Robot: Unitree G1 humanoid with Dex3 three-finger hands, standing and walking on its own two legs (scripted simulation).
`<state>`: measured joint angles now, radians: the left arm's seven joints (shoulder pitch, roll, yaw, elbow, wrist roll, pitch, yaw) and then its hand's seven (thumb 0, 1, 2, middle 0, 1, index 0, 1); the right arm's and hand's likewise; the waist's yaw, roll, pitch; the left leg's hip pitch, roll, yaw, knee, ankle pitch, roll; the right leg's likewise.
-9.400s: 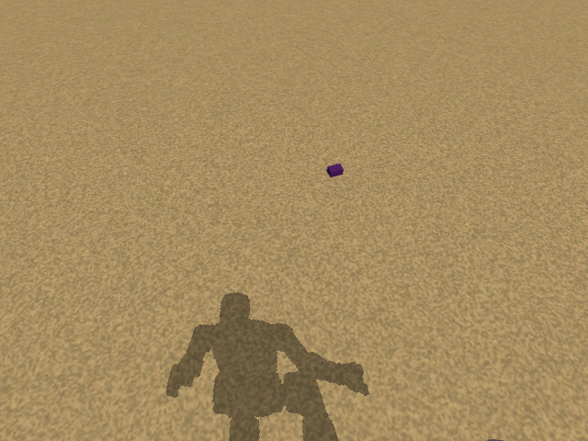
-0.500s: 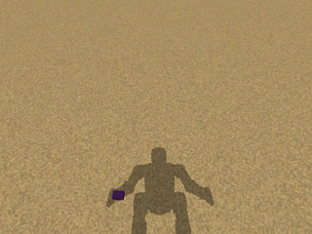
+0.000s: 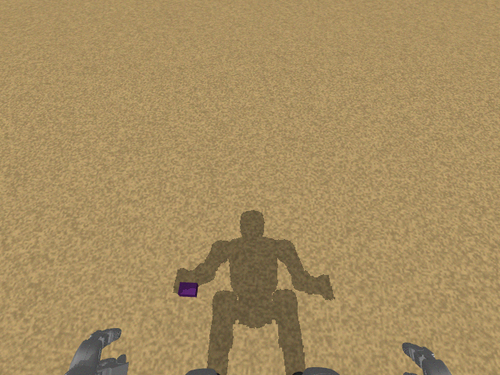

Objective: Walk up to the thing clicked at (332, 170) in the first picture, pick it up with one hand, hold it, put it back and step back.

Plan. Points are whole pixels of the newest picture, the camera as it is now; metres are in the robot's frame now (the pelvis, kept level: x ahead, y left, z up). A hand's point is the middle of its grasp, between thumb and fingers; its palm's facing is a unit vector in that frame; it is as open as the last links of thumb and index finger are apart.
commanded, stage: rise first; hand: left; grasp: from above
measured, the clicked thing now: (188, 289) +0.43 +0.26 -0.75
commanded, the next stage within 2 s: none
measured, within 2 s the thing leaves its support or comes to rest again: neither
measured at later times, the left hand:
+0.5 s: hand (123, 369) +0.14 +0.27 -0.21, palm faces -0.14 -0.89 -0.43, open 12.3 cm
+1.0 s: hand (135, 354) +0.17 +0.29 -0.34, palm faces -0.40 -0.68 -0.61, open 12.4 cm
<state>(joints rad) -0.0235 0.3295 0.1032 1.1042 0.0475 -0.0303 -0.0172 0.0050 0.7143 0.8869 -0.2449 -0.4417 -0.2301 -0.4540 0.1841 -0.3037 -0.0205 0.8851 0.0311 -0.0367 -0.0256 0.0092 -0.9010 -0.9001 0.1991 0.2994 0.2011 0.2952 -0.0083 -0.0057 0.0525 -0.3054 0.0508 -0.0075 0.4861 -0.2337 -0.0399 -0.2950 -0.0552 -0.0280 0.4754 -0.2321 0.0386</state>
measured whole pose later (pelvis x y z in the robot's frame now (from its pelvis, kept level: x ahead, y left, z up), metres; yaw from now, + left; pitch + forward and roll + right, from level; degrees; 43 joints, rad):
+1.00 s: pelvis -0.03 +0.01 -0.19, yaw -1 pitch +29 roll -3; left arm 0.05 0.41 0.13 0.57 0.52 0.01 0.01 0.00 -0.27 0.72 -0.44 -0.70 -0.41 -0.73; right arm 0.10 -0.27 -0.05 0.58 -0.01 -0.19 0.04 0.01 -0.96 -0.92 0.20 0.30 0.20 0.30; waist -0.02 0.00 -0.18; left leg -1.45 0.04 -0.07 1.59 -0.66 -0.04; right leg -1.41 -0.06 0.00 1.55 -0.65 0.06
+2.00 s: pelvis -0.09 +0.03 -0.43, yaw -6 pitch +32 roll -9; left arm -0.79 0.77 0.14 1.31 1.32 -0.40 0.30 0.00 -0.21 0.75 -0.35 -0.71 -0.36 -0.71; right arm 0.11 -0.27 -0.02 0.77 -0.14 0.02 0.13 0.01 -0.91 -0.90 0.20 0.30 0.20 0.30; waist -0.15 -0.01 -0.09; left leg -2.28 -0.01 -0.16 2.38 -0.67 -0.02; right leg -2.18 -0.02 0.02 2.28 -0.67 0.06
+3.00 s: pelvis -0.08 +0.03 -0.46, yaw -8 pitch +32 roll -10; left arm -0.92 0.87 0.17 1.48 1.40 -0.42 0.41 0.00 -0.10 0.67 -0.44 -0.66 -0.46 -0.65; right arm 0.09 -0.27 0.05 0.78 -0.22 0.02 0.15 0.00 -0.91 -0.90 0.20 0.30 0.20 0.30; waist -0.21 -0.04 -0.04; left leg -2.36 -0.02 -0.20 2.49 -0.71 -0.04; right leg -2.25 0.00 0.01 2.37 -0.69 0.08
